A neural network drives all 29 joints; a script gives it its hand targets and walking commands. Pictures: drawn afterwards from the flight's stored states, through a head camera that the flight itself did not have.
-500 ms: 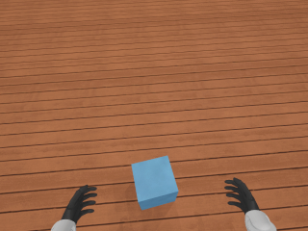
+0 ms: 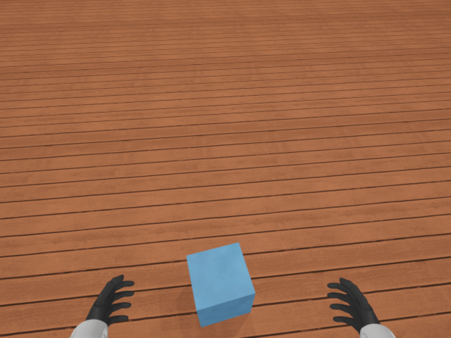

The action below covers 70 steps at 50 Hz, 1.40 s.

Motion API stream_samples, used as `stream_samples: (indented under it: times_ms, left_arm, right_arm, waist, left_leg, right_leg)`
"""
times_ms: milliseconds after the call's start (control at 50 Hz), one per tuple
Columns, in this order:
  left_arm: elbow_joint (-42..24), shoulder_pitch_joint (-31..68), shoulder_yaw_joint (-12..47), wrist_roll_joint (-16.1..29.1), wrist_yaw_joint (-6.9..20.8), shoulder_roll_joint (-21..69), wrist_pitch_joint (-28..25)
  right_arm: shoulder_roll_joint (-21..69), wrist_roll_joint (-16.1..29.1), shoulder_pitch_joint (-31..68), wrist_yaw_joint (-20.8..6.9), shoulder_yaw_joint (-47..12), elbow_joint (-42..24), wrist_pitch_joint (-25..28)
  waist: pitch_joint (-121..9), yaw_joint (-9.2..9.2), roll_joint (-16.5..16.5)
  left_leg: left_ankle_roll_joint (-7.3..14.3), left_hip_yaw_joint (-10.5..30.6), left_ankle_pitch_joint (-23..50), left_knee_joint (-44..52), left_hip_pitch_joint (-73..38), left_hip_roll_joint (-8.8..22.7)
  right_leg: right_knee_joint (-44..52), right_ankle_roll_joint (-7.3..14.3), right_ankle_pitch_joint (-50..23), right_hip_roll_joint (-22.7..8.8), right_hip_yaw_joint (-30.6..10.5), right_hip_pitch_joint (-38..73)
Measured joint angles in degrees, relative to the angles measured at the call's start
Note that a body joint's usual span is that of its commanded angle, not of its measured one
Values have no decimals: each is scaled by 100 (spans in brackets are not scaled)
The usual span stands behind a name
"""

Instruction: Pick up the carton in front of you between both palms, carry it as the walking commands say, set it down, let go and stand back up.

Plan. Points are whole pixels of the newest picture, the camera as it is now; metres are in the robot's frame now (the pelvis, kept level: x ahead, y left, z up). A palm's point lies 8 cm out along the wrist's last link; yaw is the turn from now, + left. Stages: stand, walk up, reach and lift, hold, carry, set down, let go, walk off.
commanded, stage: stand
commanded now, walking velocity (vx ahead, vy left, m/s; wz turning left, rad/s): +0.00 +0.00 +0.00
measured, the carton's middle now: (219, 285) +0.42 +0.03 -0.65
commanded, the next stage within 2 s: none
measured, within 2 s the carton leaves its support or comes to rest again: neither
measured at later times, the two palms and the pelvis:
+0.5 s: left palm (73, 331) +0.16 +0.30 -0.10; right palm out of the picture +0.14 -0.28 -0.07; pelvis +0.02 +0.02 +0.00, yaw -2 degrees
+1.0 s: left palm out of the picture +0.12 +0.31 -0.10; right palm out of the picture +0.11 -0.29 -0.08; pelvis +0.01 +0.02 +0.01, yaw -2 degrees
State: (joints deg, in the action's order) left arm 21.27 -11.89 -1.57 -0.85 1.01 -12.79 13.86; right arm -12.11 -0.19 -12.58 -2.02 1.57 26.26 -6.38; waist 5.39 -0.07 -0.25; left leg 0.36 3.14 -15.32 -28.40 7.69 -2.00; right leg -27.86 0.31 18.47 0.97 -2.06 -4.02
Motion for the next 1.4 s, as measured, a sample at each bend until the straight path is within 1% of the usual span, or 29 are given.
stream_samples:
  times_ms: [80,140,280,460,840,1100,1400]
  left_arm:
    - [639,73,7,-104,-172,-231,-592]
    - [1064,50,-86,-146,-171,-426,-916]
    - [1755,6,-125,-140,-182,-678,-1232]
    - [2255,176,-15,-110,-242,-729,-1331]
    - [2893,310,76,-74,-254,-812,-1399]
    - [3240,292,105,-63,-225,-870,-1419]
    - [3482,339,119,-46,-198,-924,-1435]
  right_arm:
    - [-175,-217,53,153,-22,603,257]
    - [-379,-260,29,199,70,950,409]
    - [-693,-221,57,254,176,1391,572]
    - [-692,-178,210,311,64,1743,614]
    - [-757,-140,377,315,4,2418,652]
    - [-856,-122,450,293,-17,2821,666]
    - [-915,-91,520,273,-51,3104,681]
  waist:
    - [-299,-37,-105]
    - [-413,-32,-178]
    - [-439,25,-242]
    - [-437,53,-246]
    - [-432,54,-173]
    - [-399,45,-155]
    - [-369,41,-126]
  left_leg:
    - [22,-38,-60,-188,381,-1]
    - [40,-74,-123,-277,544,14]
    - [80,-130,-193,-260,552,31]
    - [121,-187,-198,-93,371,11]
    - [140,-216,44,301,135,-3]
    - [122,-200,239,510,52,14]
    - [104,-162,373,632,30,25]
  right_leg:
    - [-178,-29,52,1,-26,-385]
    - [-229,-38,76,15,-60,-542]
    - [-99,-78,70,19,-111,-515]
    - [105,-115,44,-23,-155,-330]
    - [490,-145,-196,-77,-154,-103]
    - [693,-139,-384,-77,-129,-20]
    - [810,-131,-505,-77,-92,11]
